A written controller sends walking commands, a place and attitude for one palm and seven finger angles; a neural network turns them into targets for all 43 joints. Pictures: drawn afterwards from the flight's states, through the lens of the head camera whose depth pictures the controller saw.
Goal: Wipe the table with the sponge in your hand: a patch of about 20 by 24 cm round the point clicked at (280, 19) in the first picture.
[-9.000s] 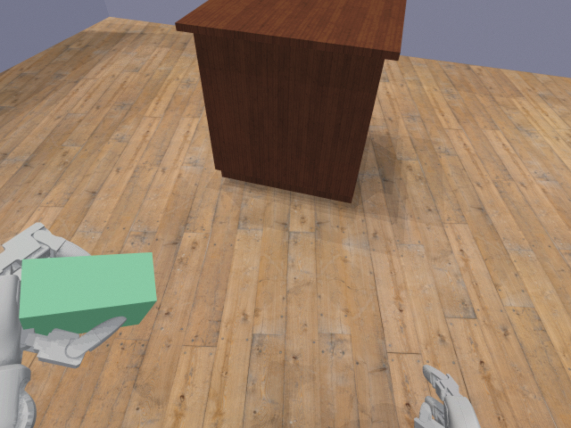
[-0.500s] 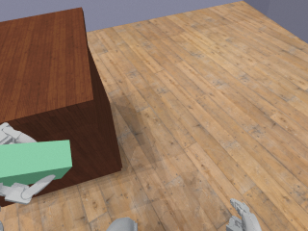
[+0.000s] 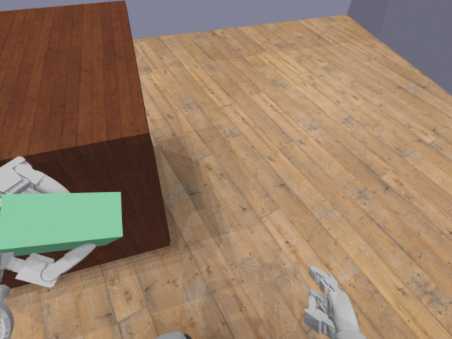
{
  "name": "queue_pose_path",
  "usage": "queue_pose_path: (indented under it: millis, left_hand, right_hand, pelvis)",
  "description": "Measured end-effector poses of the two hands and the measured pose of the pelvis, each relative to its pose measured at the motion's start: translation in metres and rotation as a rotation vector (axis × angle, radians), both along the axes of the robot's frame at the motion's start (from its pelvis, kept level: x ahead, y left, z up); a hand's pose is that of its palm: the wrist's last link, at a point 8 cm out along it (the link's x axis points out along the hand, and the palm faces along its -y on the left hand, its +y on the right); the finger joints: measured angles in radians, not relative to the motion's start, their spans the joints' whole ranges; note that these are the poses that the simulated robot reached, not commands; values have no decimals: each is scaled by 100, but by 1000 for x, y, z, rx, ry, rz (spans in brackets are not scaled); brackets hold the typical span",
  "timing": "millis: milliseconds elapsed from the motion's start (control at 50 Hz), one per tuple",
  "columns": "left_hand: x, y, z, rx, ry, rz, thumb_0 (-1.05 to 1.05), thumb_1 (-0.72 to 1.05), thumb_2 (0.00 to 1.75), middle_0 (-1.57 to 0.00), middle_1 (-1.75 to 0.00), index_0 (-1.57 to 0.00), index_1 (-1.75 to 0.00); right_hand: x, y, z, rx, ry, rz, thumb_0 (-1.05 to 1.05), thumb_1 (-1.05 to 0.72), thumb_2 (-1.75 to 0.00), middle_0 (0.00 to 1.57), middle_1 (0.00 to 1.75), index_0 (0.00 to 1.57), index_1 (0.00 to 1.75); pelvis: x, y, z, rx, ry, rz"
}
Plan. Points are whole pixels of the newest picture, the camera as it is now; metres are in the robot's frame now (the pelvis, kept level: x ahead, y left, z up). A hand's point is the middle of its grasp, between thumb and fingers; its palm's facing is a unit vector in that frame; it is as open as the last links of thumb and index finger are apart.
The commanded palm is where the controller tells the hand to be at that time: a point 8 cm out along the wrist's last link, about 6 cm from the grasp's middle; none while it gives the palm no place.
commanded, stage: come to a stop and stand still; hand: left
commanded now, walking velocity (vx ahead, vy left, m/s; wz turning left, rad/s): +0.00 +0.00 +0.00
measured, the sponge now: (80, 223) +0.22 +0.20 +0.16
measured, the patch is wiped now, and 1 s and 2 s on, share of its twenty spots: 0.00 0.00 0.00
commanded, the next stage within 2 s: look again from close up in 1.82 s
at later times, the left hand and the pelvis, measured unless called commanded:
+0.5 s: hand (42, 283) +0.15 +0.21 +0.17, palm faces +0.41 -0.81 -0.41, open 9.5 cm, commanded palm +0.10 +0.25 +0.18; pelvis -0.06 -0.03 +0.00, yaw +0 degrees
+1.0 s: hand (22, 307) +0.13 +0.22 +0.16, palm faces +0.40 -0.81 -0.42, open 9.5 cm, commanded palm +0.08 +0.26 +0.18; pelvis -0.08 -0.02 +0.01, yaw +0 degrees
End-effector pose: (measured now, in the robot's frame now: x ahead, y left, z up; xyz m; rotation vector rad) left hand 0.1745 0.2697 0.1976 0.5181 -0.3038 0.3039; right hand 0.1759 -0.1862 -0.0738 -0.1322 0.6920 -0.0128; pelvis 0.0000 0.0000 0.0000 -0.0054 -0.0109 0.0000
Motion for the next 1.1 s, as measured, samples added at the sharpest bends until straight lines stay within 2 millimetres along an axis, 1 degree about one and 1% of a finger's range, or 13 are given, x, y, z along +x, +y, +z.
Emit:
queue_pose_path:
  millis: [80, 140, 200, 260, 320, 360, 480, 580, 660, 780, 880, 960, 1100]
  left_hand:
    - [-14, -12, -3, 18, 42, 37, 0, -44, 100, -81, -135, -81, -135]
    - [-23, -17, -4, -4, 67, 68, 0, -44, 100, -81, -135, -81, -135]
    - [-29, -20, -7, -23, 79, 83, 0, -44, 100, -81, -135, -81, -135]
    - [-34, -22, -10, -41, 65, 83, 0, -44, 100, -81, -135, -81, -135]
    - [-41, -22, -12, -54, 40, 78, 0, -44, 100, -81, -135, -81, -135]
    - [-46, -21, -13, -54, 20, 69, 0, -44, 100, -81, -135, -81, -135]
    - [-64, -22, -9, -31, 0, 63, 0, -44, 100, -81, -135, -81, -135]
    - [-75, -26, -10, -32, 4, 79, 0, -44, 100, -81, -135, -81, -135]
    - [-81, -28, -16, -58, 32, 89, 0, -44, 100, -81, -135, -81, -135]
    - [-85, -24, -23, -85, 50, 76, -1, -44, 100, -81, -135, -81, -135]
    - [-88, -17, -16, -55, 36, 67, -1, -44, 100, -81, -135, -81, -135]
    - [-88, -11, -15, -36, 33, 71, -1, -44, 100, -81, -135, -81, -135]
    - [-84, -4, -27, -58, 75, 83, -1, -44, 100, -81, -135, -81, -135]
  right_hand:
    - [-23, -23, -16, 9, 49, -28, 1, -90, -90, 20, 30, 20, 30]
    - [-42, -45, -20, -17, 97, -62, 1, -90, -90, 20, 30, 20, 30]
    - [-59, -67, -18, -60, 125, -99, 1, -90, -90, 20, 30, 20, 30]
    - [-70, -84, -14, -112, 137, -118, 1, -90, -90, 20, 30, 20, 30]
    - [-76, -94, -9, -159, 130, -123, 2, -91, -90, 20, 30, 20, 30]
    - [-77, -97, -5, -182, 110, -126, 2, -91, -90, 19, 30, 20, 30]
    - [-78, -87, 8, -155, 36, -114, 1, -91, -90, 19, 30, 20, 30]
    - [-79, -74, 3, -98, 5, -73, 1, -90, -90, 20, 30, 20, 30]
    - [-88, -67, -3, -73, 29, -59, 1, -90, -90, 20, 30, 20, 30]
    - [-110, -63, -5, -94, 80, -62, 1, -90, -90, 20, 30, 20, 30]
    - [-124, -64, -4, -114, 103, -82, 1, -90, -90, 20, 30, 20, 30]
    - [-128, -65, -6, -119, 105, -93, 1, -90, -90, 20, 30, 20, 30]
    - [-124, -61, -7, -121, 104, -102, 1, -90, -90, 20, 30, 20, 30]
  pelvis:
    - [-13, -14, -2, -6, -24, 12]
    - [-18, -22, 2, 22, -18, -1]
    - [-22, -26, 6, 32, -9, 3]
    - [-27, -30, 7, 29, -3, 21]
    - [-34, -31, 5, 16, 2, 29]
    - [-39, -29, 2, 0, -1, 28]
    - [-54, -33, 5, 18, -19, 7]
    - [-66, -37, 3, 15, -20, 6]
    - [-73, -36, 4, 12, -14, 3]
    - [-81, -32, 4, 9, -27, 4]
    - [-84, -26, 7, 2, -25, 5]
    - [-85, -22, 5, 8, -27, 1]
    - [-80, -15, 5, 2, -17, -1]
